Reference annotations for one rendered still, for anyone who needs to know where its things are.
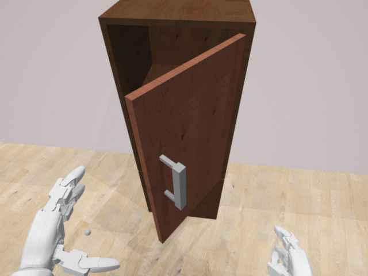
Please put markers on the left robot hand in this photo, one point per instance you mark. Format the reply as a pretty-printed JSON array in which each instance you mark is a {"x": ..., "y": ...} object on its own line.
[{"x": 41, "y": 249}]

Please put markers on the cupboard door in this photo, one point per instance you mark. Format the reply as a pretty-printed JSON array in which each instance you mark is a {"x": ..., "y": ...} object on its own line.
[{"x": 185, "y": 115}]

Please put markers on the right robot hand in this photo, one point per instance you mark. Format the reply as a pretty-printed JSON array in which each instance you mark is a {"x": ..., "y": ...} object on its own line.
[{"x": 295, "y": 261}]

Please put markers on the handle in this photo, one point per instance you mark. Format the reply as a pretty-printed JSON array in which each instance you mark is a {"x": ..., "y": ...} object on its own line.
[{"x": 179, "y": 182}]

